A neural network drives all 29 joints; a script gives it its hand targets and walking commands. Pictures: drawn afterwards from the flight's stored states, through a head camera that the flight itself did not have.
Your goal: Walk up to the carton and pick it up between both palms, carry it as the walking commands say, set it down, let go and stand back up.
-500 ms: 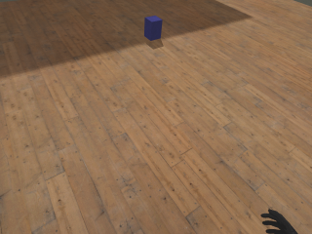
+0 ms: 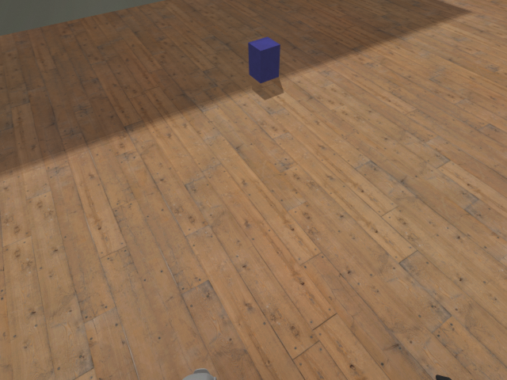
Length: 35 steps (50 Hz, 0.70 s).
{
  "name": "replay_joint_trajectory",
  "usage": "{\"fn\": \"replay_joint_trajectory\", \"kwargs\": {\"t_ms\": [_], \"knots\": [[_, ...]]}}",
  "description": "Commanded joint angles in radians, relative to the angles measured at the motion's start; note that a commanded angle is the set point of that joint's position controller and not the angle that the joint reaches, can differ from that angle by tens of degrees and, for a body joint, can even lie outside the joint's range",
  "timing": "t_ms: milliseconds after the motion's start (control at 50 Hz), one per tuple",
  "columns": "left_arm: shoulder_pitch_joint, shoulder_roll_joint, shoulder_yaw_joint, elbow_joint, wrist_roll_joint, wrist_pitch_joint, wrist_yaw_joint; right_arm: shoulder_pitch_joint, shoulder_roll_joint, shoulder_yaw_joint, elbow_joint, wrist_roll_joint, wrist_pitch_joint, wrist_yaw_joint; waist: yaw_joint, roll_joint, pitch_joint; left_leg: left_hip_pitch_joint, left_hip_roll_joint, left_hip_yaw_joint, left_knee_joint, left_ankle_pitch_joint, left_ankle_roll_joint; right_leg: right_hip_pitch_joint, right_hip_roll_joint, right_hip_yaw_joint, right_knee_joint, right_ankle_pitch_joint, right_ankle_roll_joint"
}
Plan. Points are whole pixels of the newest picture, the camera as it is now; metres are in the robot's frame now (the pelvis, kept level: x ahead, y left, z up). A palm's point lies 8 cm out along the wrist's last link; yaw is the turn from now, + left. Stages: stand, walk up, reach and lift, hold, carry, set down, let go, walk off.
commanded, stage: walk up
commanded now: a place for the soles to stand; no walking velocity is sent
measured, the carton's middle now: (264, 60) +2.34 -0.03 -0.65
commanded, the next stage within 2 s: none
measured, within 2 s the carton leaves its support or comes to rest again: neither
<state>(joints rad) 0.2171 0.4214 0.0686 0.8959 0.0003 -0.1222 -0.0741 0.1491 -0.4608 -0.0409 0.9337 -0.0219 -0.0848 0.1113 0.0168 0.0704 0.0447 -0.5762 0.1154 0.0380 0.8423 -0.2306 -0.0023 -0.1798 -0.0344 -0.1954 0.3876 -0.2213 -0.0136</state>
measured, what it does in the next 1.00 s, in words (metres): walks ahead: left foot, then right foot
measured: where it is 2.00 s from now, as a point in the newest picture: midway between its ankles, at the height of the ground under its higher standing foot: (262, 175)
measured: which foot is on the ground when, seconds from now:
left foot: up 0.00-0.16, down 0.18-0.62, up 0.64-1.00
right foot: down 0.00-0.20, up 0.22-0.58, down 0.60-1.00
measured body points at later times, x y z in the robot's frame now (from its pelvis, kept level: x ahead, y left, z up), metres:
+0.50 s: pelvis +0.35 +0.01 +0.00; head +0.37 +0.00 +0.45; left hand +0.49 +0.32 -0.10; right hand +0.40 -0.33 -0.11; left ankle +0.30 +0.12 -0.74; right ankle +0.52 -0.15 -0.71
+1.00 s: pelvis +0.69 -0.02 -0.02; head +0.72 -0.01 +0.43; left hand +0.70 +0.32 -0.13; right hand +0.86 -0.34 -0.10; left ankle +0.84 +0.09 -0.74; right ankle +0.58 -0.15 -0.74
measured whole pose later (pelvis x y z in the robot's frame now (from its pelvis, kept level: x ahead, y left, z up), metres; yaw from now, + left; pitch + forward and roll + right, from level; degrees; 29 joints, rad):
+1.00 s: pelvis +0.69 -0.02 -0.02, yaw +0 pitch +1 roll -3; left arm 0.34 0.44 0.08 0.91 0.01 -0.09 -0.06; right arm 0.08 -0.45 -0.07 0.87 -0.01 -0.07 0.12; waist 0.06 0.04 0.05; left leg -0.51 0.08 0.08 0.54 -0.10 0.05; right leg -0.04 -0.04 -0.18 0.45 -0.41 0.03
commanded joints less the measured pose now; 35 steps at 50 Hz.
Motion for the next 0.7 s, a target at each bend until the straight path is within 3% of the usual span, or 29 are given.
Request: {"fn": "replay_joint_trajectory", "kwargs": {"t_ms": [0, 20, 40, 80, 100, 120, 140, 160, 180, 200, 220, 240, 260, 280, 300, 320, 360, 400, 420, 480, 500, 540, 560, 580, 600, 620, 640, 660, 680], "knots": [[-0.022, 0.306, 0.083, -0.053, 0.003, -0.023, 0.004, -0.143, -0.159, -0.045, -0.096, 0.003, -0.009, 0.014, 0.015, -0.196, -0.021, -0.011, 0.003, 0.026, -0.197, 0.163, -0.006, 0.018, -0.204, 0.154, -0.294, -0.091, -0.160], [-0.014, 0.300, 0.081, -0.053, -0.001, -0.025, 0.004, -0.165, -0.158, -0.047, -0.108, 0.010, -0.007, 0.016, 0.010, -0.159, -0.021, 0.017, -0.020, 0.057, -0.230, 0.230, -0.007, 0.052, -0.183, 0.111, -0.294, 0.025, -0.139], [-0.040, 0.303, 0.082, -0.053, -0.002, -0.028, 0.001, -0.179, -0.148, -0.047, -0.102, 0.020, -0.001, 0.019, -0.009, -0.172, -0.022, 0.127, -0.012, 0.050, -0.258, 0.288, -0.003, -0.028, -0.177, 0.072, -0.306, 0.054, -0.127], [-0.002, 0.294, 0.071, -0.033, -0.008, -0.018, 0.008, -0.205, -0.154, -0.060, -0.114, 0.026, 0.000, 0.018, -0.011, -0.093, -0.031, 0.195, -0.030, 0.044, -0.311, 0.312, 0.019, 0.020, -0.184, 0.069, -0.265, 0.120, -0.131], [-0.036, 0.293, 0.072, -0.043, 0.001, -0.013, 0.010, -0.160, -0.154, -0.065, -0.102, 0.030, 0.005, 0.020, -0.045, -0.115, -0.055, 0.259, -0.043, 0.051, -0.318, 0.300, 0.046, 0.032, -0.174, 0.026, -0.219, 0.138, -0.126], [-0.039, 0.274, 0.062, -0.046, 0.000, -0.007, 0.018, -0.105, -0.163, -0.069, -0.095, 0.025, 0.004, 0.015, -0.058, -0.078, -0.101, 0.320, -0.049, 0.044, -0.319, 0.208, 0.068, 0.066, -0.187, 0.033, -0.082, 0.237, -0.126], [-0.050, 0.262, 0.055, -0.052, 0.007, -0.005, 0.024, 0.018, -0.174, -0.080, -0.067, 0.020, 0.009, 0.002, -0.113, -0.075, -0.172, 0.429, -0.082, 0.064, -0.312, 0.153, 0.099, 0.079, -0.173, 0.025, 0.066, 0.352, -0.118], [-0.010, 0.240, 0.044, -0.057, 0.002, 0.006, 0.028, 0.155, -0.217, -0.097, -0.038, 0.010, 0.003, -0.014, -0.166, -0.020, -0.249, 0.643, -0.070, 0.020, -0.360, 0.021, 0.150, -0.036, -0.104, 0.004, 0.382, 0.278, -0.098], [0.039, 0.159, 0.010, -0.079, 0.002, 0.006, 0.029, 0.296, -0.310, -0.128, -0.025, -0.018, 0.003, -0.043, -0.210, 0.152, -0.357, 0.838, 0.133, -0.247, -0.353, -0.236, 0.198, -0.229, -0.048, 0.040, 0.708, 0.080, -0.088], [0.133, 0.209, 0.028, -0.074, -0.026, 0.006, 0.029, 0.202, -0.352, -0.126, -0.076, 0.004, -0.001, -0.055, -0.144, 0.152, -0.349, 0.951, 0.319, -0.720, -0.577, -0.433, 0.311, -0.561, 0.059, 0.107, 0.882, -0.243, -0.041], [0.068, 0.288, 0.031, -0.077, -0.015, 0.002, 0.035, 0.150, -0.331, -0.128, -0.105, 0.029, -0.003, -0.051, -0.130, -0.008, -0.296, 0.867, 0.335, -0.628, -0.549, -0.373, 0.334, -0.612, -0.040, 0.227, 0.933, -0.196, -0.038], [0.027, 0.282, 0.025, -0.065, -0.017, -0.009, 0.035, 0.131, -0.293, -0.116, -0.101, 0.039, -0.013, -0.059, -0.115, -0.019, -0.212, 0.756, 0.290, -0.494, -0.516, -0.139, 0.314, -0.617, -0.069, 0.254, 0.901, -0.166, -0.036], [0.031, 0.256, 0.023, -0.061, -0.021, -0.011, 0.030, 0.112, -0.267, -0.101, -0.112, 0.029, -0.022, -0.060, -0.086, 0.040, -0.152, 0.628, 0.255, -0.379, -0.542, -0.015, 0.286, -0.587, -0.105, 0.277, 0.825, -0.136, -0.028], [0.051, 0.265, 0.027, -0.028, -0.016, -0.005, 0.026, 0.070, -0.244, -0.085, -0.119, 0.032, -0.032, -0.060, -0.050, 0.026, -0.121, 0.517, 0.214, -0.279, -0.578, -0.009, 0.252, -0.520, -0.137, 0.264, 0.741, -0.096, -0.011], [0.084, 0.264, 0.022, -0.016, -0.011, 0.005, 0.010, 0.016, -0.242, -0.083, -0.139, 0.022, -0.037, -0.056, -0.034, 0.053, -0.119, 0.463, 0.191, -0.188, -0.613, -0.053, 0.250, -0.465, -0.155, 0.255, 0.652, -0.091, 0.009], [0.057, 0.258, 0.025, -0.009, -0.001, 0.013, 0.002, 0.021, -0.254, -0.087, -0.142, 0.020, -0.039, -0.053, -0.033, 0.048, -0.098, 0.396, 0.214, -0.205, -0.643, -0.134, 0.267, -0.442, -0.150, 0.239, 0.598, -0.112, 0.019], [-0.007, 0.240, 0.038, -0.014, 0.006, 0.018, -0.022, 0.018, -0.236, -0.090, -0.144, 0.023, -0.047, -0.041, -0.039, 0.040, -0.048, 0.336, 0.189, -0.130, -0.684, -0.180, 0.271, -0.435, -0.153, 0.190, 0.482, -0.030, 0.028], [-0.049, 0.217, 0.032, -0.018, 0.012, 0.018, -0.039, 0.004, -0.240, -0.089, -0.141, 0.020, -0.055, -0.038, -0.024, 0.051, -0.034, 0.337, 0.110, -0.044, -0.676, -0.202, 0.227, -0.400, -0.127, 0.144, 0.324, 0.096, 0.029], [-0.099, 0.217, 0.042, -0.035, 0.008, 0.020, -0.049, 0.027, -0.263, -0.098, -0.138, 0.016, -0.056, -0.037, -0.036, -0.009, -0.020, 0.353, 0.136, -0.065, -0.691, -0.210, 0.226, -0.380, -0.116, 0.122, 0.268, 0.115, 0.022], [-0.193, 0.198, 0.044, -0.036, -0.002, 0.029, -0.062, 0.041, -0.256, -0.098, -0.129, 0.021, -0.053, -0.034, -0.043, 0.008, 0.014, 0.335, 0.140, -0.031, -0.728, -0.165, 0.184, -0.278, -0.099, 0.115, 0.174, 0.228, 0.001], [-0.150, 0.192, 0.046, -0.047, 0.000, 0.033, -0.057, 0.019, -0.263, -0.098, -0.123, 0.019, -0.053, -0.043, 0.001, 0.039, 0.010, 0.333, 0.162, -0.036, -0.732, -0.163, 0.178, -0.234, -0.103, 0.138, 0.196, 0.231, -0.015], [-0.121, 0.211, 0.048, -0.027, -0.003, 0.037, -0.049, 0.015, -0.269, -0.101, -0.111, 0.021, -0.047, -0.050, 0.034, -0.039, -0.007, 0.371, 0.168, 0.013, -0.605, 0.012, 0.168, -0.157, -0.091, 0.118, 0.195, 0.179, -0.026], [-0.050, 0.209, 0.053, 0.000, -0.010, 0.035, -0.042, 0.000, -0.263, -0.091, -0.111, 0.010, -0.040, -0.056, 0.078, -0.061, -0.030, 0.340, 0.114, 0.086, -0.451, 0.138, 0.149, -0.032, -0.053, 0.086, 0.146, 0.101, -0.043], [0.117, 0.253, 0.072, 0.044, -0.001, 0.026, -0.020, 0.025, -0.229, -0.074, -0.107, 0.009, -0.036, -0.056, 0.158, -0.199, -0.116, 0.240, 0.055, 0.131, -0.121, 0.235, 0.115, 0.225, -0.030, 0.103, 0.113, -0.017, -0.077], [0.251, 0.364, 0.102, 0.036, 0.006, 0.013, 0.007, 0.056, -0.152, -0.045, -0.131, 0.016, -0.040, -0.062, 0.211, -0.401, -0.231, -0.048, -0.044, 0.152, 0.285, 0.041, 0.076, 0.479, -0.241, 0.445, 0.059, -0.237, -0.166], [0.222, 0.413, 0.105, 0.021, -0.020, 0.017, 0.014, 0.073, -0.169, -0.050, -0.133, 0.035, -0.040, -0.067, 0.155, -0.301, -0.258, -0.178, -0.121, -0.050, 0.400, -0.242, 0.058, 0.432, -0.401, 0.830, -0.151, -0.328, -0.209], [0.121, 0.377, 0.100, -0.033, -0.021, 0.019, 0.015, 0.068, -0.231, -0.066, -0.123, 0.035, -0.035, -0.075, 0.106, -0.132, -0.224, -0.174, -0.063, -0.128, 0.417, -0.186, 0.059, 0.360, -0.402, 0.719, -0.130, -0.381, -0.253], [0.069, 0.328, 0.087, -0.052, -0.018, 0.021, 0.020, 0.075, -0.240, -0.067, -0.097, 0.027, -0.038, -0.070, 0.069, -0.113, -0.166, -0.153, -0.030, -0.100, 0.388, -0.135, 0.053, 0.267, -0.364, 0.605, -0.114, -0.300, -0.253], [0.029, 0.312, 0.080, -0.057, -0.019, 0.015, 0.025, 0.086, -0.201, -0.056, -0.079, 0.024, -0.031, -0.062, 0.035, -0.204, -0.047, -0.122, 0.017, -0.112, 0.299, -0.079, 0.045, 0.107, -0.328, 0.490, -0.157, -0.237, -0.224]]}}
